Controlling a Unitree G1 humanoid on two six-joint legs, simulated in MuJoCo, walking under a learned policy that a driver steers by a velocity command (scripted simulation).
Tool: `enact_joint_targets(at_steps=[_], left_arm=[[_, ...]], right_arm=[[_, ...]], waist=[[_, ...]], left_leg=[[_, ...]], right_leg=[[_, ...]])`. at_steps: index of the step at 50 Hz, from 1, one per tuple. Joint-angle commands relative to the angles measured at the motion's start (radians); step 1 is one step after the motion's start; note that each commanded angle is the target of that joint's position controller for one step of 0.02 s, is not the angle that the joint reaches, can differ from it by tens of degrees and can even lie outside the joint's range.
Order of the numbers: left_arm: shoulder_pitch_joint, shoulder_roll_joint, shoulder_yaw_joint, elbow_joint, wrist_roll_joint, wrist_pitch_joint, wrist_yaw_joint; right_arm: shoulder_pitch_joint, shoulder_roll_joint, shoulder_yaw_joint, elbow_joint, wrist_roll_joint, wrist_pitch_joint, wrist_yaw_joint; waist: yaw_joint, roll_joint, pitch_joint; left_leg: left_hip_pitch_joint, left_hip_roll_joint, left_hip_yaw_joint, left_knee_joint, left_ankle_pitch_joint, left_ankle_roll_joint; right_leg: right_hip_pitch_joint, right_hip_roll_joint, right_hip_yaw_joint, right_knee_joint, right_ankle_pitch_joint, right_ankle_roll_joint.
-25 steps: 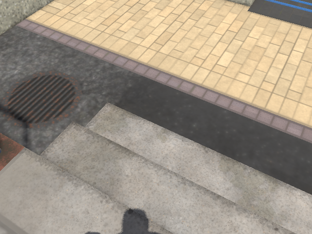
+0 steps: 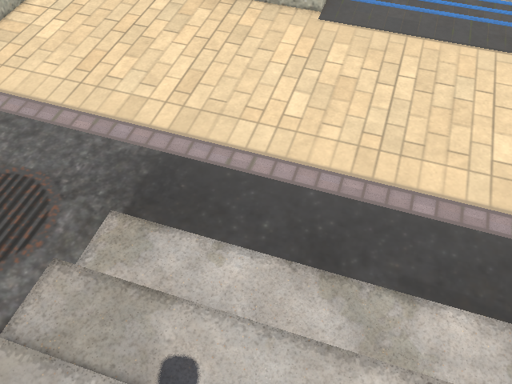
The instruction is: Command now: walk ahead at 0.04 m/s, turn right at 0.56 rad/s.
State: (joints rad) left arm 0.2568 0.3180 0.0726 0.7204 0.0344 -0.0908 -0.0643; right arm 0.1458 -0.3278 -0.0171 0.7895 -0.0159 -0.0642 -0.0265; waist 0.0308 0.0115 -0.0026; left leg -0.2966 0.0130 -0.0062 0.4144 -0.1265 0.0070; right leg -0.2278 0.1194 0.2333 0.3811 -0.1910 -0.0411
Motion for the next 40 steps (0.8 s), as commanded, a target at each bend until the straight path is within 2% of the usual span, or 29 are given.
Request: enact_joint_targets(at_steps=[1,2,3,4,5,6,7,9,10,12,15,18,20,22,24,26,28,29,30,31,32,33,34,35,36,37,38,40], left_arm=[[0.081,0.019,-0.013,-0.069,-0.001,0.008,0.002],[0.076,0.057,-0.002,-0.089,0.027,-0.005,0.013],[0.049,0.13,0.015,-0.062,0.038,0.005,0.026],[0.06,0.145,0.02,-0.048,0.039,0.016,0.048],[0.094,0.148,0.021,-0.025,0.039,0.022,0.061],[0.09,0.115,0.011,-0.027,0.045,0.023,0.063],[0.082,0.096,0.001,-0.029,0.047,0.022,0.05],[0.076,0.08,-0.008,-0.032,0.02,0.022,0.025],[0.059,0.075,-0.011,-0.037,0.014,0.023,0.015],[0.027,0.069,-0.014,-0.047,0.011,0.028,0.006],[0.001,0.057,-0.023,-0.06,0.018,0.042,0.006],[0.011,0.058,-0.028,-0.058,0.035,0.057,-0.001],[0.014,0.071,-0.021,-0.051,0.027,0.057,-0.01],[0.005,0.074,-0.015,-0.049,0.016,0.055,-0.017],[0.0,0.073,-0.01,-0.038,0.016,0.05,-0.015],[0.019,0.076,0.003,-0.018,0.013,0.031,-0.014],[0.076,0.098,0.027,0.011,0.0,-0.009,-0.012],[0.142,0.111,0.04,0.03,0.014,-0.028,-0.002],[0.219,0.199,0.064,0.037,0.009,-0.05,0.03],[0.253,0.224,0.066,0.019,0.015,-0.072,0.044],[0.23,0.161,0.055,0.041,0.024,-0.077,0.048],[0.207,0.124,0.044,0.043,0.009,-0.069,0.043],[0.224,0.092,0.028,0.045,0.001,-0.059,0.039],[0.188,0.068,0.012,0.035,0.002,-0.054,0.037],[0.134,0.062,0.004,0.012,0.01,-0.047,0.038],[0.117,0.063,0.001,0.001,0.017,-0.043,0.039],[0.13,0.068,-0.003,-0.003,0.023,-0.039,0.038],[0.169,0.095,-0.001,0.016,0.035,-0.039,0.025]], right_arm=[[0.104,-0.234,-0.062,-0.09,0.02,-0.047,-0.018],[0.097,-0.262,-0.081,-0.104,-0.021,-0.062,-0.013],[0.085,-0.232,-0.087,-0.102,-0.025,-0.067,-0.015],[0.022,-0.188,-0.078,-0.119,-0.009,-0.067,-0.008],[-0.056,-0.135,-0.063,-0.155,0.0,-0.064,-0.004],[-0.073,-0.118,-0.058,-0.173,0.003,-0.061,-0.003],[-0.097,-0.123,-0.062,-0.198,-0.005,-0.057,-0.006],[-0.097,-0.136,-0.073,-0.225,-0.02,-0.05,-0.01],[-0.07,-0.145,-0.079,-0.225,-0.02,-0.044,-0.012],[0.002,-0.157,-0.093,-0.214,-0.023,-0.036,-0.016],[0.088,-0.166,-0.116,-0.194,-0.028,-0.032,-0.014],[0.055,-0.174,-0.136,-0.21,-0.037,-0.04,-0.009],[0.022,-0.172,-0.142,-0.227,-0.048,-0.044,-0.013],[0.002,-0.169,-0.145,-0.235,-0.052,-0.044,-0.021],[0.015,-0.142,-0.135,-0.224,-0.051,-0.035,-0.022],[-0.004,-0.114,-0.116,-0.208,-0.042,-0.023,-0.019],[-0.017,-0.099,-0.095,-0.175,-0.043,-0.007,-0.01],[-0.01,-0.056,-0.075,-0.154,-0.06,-0.001,-0.006],[-0.034,0.044,-0.041,-0.207,-0.075,-0.009,-0.001],[-0.047,0.044,-0.026,-0.209,-0.071,-0.033,0.035],[-0.068,0.01,-0.033,-0.179,-0.047,-0.038,0.047],[-0.054,-0.048,-0.05,-0.149,-0.039,-0.043,0.039],[-0.03,-0.073,-0.059,-0.128,-0.05,-0.044,0.034],[-0.025,-0.051,-0.049,-0.12,-0.053,-0.048,0.035],[-0.021,-0.033,-0.04,-0.111,-0.047,-0.05,0.042],[-0.029,-0.029,-0.038,-0.103,-0.04,-0.048,0.05],[-0.041,-0.031,-0.039,-0.099,-0.038,-0.043,0.061],[-0.071,-0.006,-0.029,-0.1,-0.039,-0.034,0.075]], waist=[[-0.032,0.145,-0.265],[-0.049,0.195,-0.171],[-0.055,0.074,-0.108],[-0.021,0.075,-0.087],[0.008,0.093,-0.078],[0.015,0.124,-0.061],[0.017,0.111,-0.071],[-0.003,0.082,-0.074],[-0.021,0.078,-0.066],[-0.057,0.086,-0.051],[-0.088,0.08,-0.038],[-0.071,0.089,-0.039],[-0.061,0.099,-0.043],[-0.053,0.098,-0.047],[-0.058,0.098,-0.029],[-0.029,0.086,-0.001],[0.013,0.043,-0.008],[0.041,-0.009,-0.033],[0.048,-0.209,-0.074],[0.096,-0.203,-0.031],[0.093,-0.163,0.05],[0.072,-0.146,0.06],[0.061,-0.128,0.034],[0.026,-0.119,0.051],[-0.002,-0.109,0.056],[-0.008,-0.105,0.049],[-0.002,-0.086,0.049],[0.004,-0.089,0.046]], left_leg=[[0.457,0.341,-0.291,-0.105,0.688,0.345],[0.471,0.493,-0.462,-0.147,0.673,0.48],[0.398,0.443,-0.361,-0.169,0.586,0.405],[0.334,0.368,-0.246,-0.168,0.523,0.319],[0.264,0.328,-0.166,-0.175,0.5,0.273],[0.198,0.294,-0.103,-0.184,0.51,0.26],[0.161,0.27,-0.057,-0.192,0.515,0.268],[0.169,0.239,0.02,-0.203,0.473,0.277],[0.197,0.233,0.045,-0.209,0.436,0.276],[0.278,0.262,0.052,-0.213,0.392,0.281],[0.377,0.336,0.028,-0.214,0.391,0.303],[0.34,0.35,0.056,-0.223,0.367,0.3],[0.324,0.36,0.067,-0.237,0.31,0.286],[0.329,0.371,0.078,-0.236,0.242,0.263],[0.313,0.384,0.076,-0.272,-0.055,0.229],[0.258,0.37,0.086,-0.27,-0.33,0.191],[0.139,0.321,0.121,-0.181,-0.41,0.164],[0.05,0.269,0.164,-0.045,-0.385,0.127],[-0.194,0.111,0.266,0.286,-0.41,0.033],[-0.42,0.045,0.05,0.384,-0.447,0.019],[-0.519,0.076,-0.043,0.481,-0.408,0.031],[-0.54,0.081,-0.02,0.565,-0.353,0.028],[-0.52,0.085,-0.016,0.605,-0.313,0.032],[-0.483,0.093,-0.009,0.617,-0.252,0.035],[-0.431,0.094,-0.006,0.599,-0.17,0.031],[-0.405,0.085,0.002,0.56,-0.1,0.023],[-0.398,0.075,0.004,0.504,-0.038,0.011],[-0.388,0.054,0.017,0.412,0.063,-0.001]], right_leg=[[-0.118,-0.02,0.046,0.225,-0.22,0.002],[-0.366,0.013,-0.046,0.41,-0.503,0.086],[-0.372,-0.063,-0.076,0.579,-0.473,0.105],[-0.36,-0.079,-0.105,0.658,-0.424,0.124],[-0.326,-0.096,-0.116,0.704,-0.369,0.144],[-0.286,-0.104,-0.142,0.76,-0.311,0.151],[-0.258,-0.1,-0.186,0.828,-0.263,0.154],[-0.267,-0.117,-0.217,0.832,-0.183,0.16],[-0.282,-0.134,-0.225,0.782,-0.161,0.163],[-0.32,-0.174,-0.23,0.667,-0.151,0.166],[-0.359,-0.222,-0.231,0.498,-0.168,0.149],[-0.272,-0.223,-0.266,0.381,-0.189,0.102],[-0.227,-0.218,-0.27,0.338,-0.165,0.078],[-0.2,-0.217,-0.262,0.293,-0.15,0.06],[-0.17,-0.211,-0.256,0.247,-0.134,0.028],[-0.09,-0.18,-0.273,0.145,-0.065,-0.025],[0.104,-0.126,-0.29,0.028,-0.014,-0.078],[0.233,-0.154,-0.224,0.006,-0.027,-0.103],[0.393,-0.357,0.106,-0.031,0.048,-0.253],[0.423,-0.464,0.398,-0.173,-0.102,-0.335],[0.413,-0.444,0.312,-0.194,-0.185,-0.278],[0.398,-0.412,0.22,-0.187,-0.149,-0.246],[0.381,-0.398,0.17,-0.183,-0.065,-0.238],[0.3,-0.388,0.115,-0.18,0.052,-0.22],[0.221,-0.363,0.061,-0.195,0.143,-0.205],[0.191,-0.346,0.022,-0.218,0.18,-0.203],[0.18,-0.332,-0.005,-0.233,0.199,-0.204],[0.176,-0.317,-0.047,-0.224,0.297,-0.214]])
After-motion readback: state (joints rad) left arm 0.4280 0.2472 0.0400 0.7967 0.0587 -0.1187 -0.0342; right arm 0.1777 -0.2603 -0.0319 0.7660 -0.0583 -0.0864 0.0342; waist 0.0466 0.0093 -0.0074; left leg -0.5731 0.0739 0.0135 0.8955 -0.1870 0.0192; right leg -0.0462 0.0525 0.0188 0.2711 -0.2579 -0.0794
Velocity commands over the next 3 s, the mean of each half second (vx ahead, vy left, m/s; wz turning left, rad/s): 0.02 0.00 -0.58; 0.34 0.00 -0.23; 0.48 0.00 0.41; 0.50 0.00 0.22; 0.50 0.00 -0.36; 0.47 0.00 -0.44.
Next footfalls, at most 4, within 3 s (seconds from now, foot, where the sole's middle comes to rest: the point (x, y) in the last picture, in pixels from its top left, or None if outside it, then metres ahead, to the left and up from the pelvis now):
0.58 right None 0.00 -0.14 -0.78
1.06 left None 0.28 -0.09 -0.78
1.42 right None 0.46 -0.36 -0.92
1.94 left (295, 302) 0.84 -0.07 -1.05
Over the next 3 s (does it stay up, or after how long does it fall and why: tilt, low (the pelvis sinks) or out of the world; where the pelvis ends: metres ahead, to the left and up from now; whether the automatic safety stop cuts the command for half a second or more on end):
stays up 1.31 -0.24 -0.44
